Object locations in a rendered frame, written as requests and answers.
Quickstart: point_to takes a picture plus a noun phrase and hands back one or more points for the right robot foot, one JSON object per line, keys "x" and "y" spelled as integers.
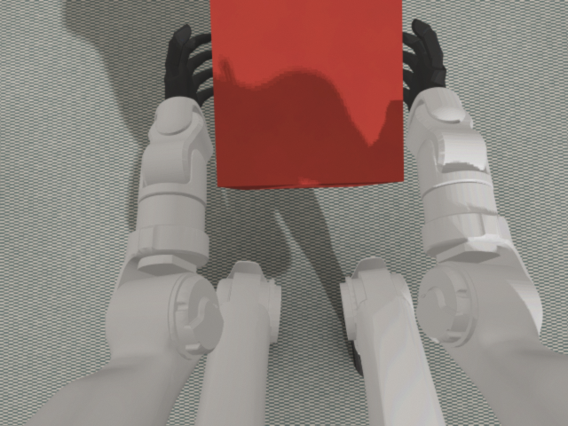
{"x": 356, "y": 358}

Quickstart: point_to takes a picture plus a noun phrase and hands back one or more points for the robot right forearm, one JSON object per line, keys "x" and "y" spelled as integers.
{"x": 456, "y": 187}

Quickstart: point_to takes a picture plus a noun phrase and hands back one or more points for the robot left forearm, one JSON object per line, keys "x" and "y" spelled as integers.
{"x": 170, "y": 233}

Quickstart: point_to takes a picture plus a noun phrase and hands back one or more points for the left robot hand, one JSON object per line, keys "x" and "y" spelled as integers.
{"x": 179, "y": 79}

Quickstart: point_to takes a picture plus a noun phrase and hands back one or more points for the robot left upper arm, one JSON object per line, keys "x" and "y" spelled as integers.
{"x": 157, "y": 330}

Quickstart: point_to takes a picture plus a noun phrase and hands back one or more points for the robot right upper arm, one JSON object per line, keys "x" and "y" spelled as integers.
{"x": 488, "y": 318}

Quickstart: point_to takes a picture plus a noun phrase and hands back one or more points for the right robot hand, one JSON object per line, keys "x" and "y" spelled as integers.
{"x": 426, "y": 63}

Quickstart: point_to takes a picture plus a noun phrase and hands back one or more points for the left robot thigh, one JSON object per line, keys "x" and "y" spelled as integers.
{"x": 233, "y": 391}

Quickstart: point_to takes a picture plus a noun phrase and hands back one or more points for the carton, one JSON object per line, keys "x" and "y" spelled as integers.
{"x": 307, "y": 93}

